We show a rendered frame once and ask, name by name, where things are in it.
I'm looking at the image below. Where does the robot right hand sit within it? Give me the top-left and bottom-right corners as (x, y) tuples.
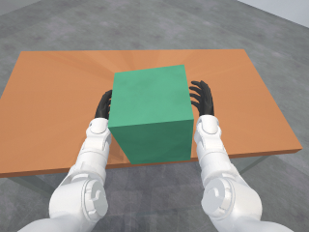
(188, 80), (214, 117)

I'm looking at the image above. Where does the robot right forearm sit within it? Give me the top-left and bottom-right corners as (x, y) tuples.
(194, 114), (250, 189)

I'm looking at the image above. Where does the robot left hand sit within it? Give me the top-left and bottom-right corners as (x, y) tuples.
(95, 89), (113, 120)

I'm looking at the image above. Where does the carton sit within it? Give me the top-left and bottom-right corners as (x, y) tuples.
(107, 64), (194, 164)

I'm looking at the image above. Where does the right robot upper arm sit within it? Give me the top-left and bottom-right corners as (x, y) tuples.
(201, 177), (294, 232)

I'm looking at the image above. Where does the left robot upper arm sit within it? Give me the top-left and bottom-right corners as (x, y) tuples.
(17, 178), (108, 232)

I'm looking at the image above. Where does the robot left forearm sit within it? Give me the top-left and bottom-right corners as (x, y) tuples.
(48, 118), (112, 217)

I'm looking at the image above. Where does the table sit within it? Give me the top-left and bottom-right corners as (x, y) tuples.
(0, 48), (303, 199)

